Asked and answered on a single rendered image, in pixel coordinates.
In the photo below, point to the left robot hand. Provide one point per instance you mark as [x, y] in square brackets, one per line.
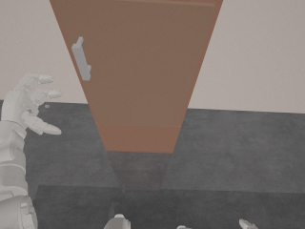
[17, 103]

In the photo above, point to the left robot forearm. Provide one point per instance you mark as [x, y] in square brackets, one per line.
[12, 160]

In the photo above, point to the right robot hand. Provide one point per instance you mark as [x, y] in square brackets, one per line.
[246, 225]

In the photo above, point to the left robot shin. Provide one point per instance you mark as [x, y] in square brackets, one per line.
[118, 216]

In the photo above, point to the robot left thigh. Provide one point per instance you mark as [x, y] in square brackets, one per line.
[118, 223]

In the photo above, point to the handle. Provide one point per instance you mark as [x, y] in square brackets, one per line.
[80, 59]

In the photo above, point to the left robot upper arm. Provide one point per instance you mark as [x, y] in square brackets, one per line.
[17, 213]

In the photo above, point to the cupboard door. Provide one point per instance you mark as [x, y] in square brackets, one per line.
[143, 55]

